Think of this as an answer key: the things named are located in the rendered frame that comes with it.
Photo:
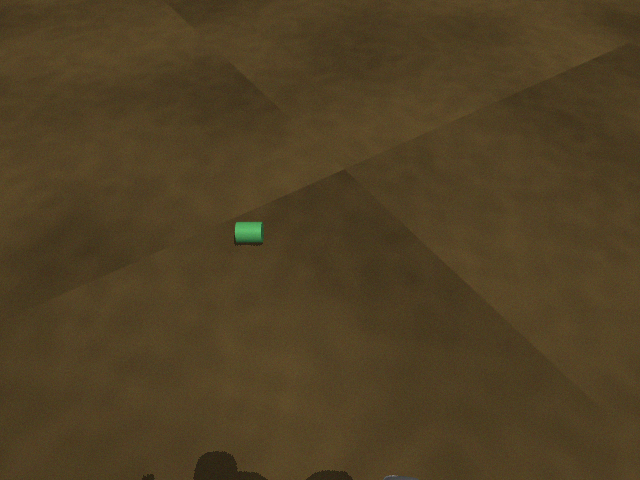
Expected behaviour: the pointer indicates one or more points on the can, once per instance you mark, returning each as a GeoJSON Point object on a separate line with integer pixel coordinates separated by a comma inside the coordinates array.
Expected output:
{"type": "Point", "coordinates": [249, 232]}

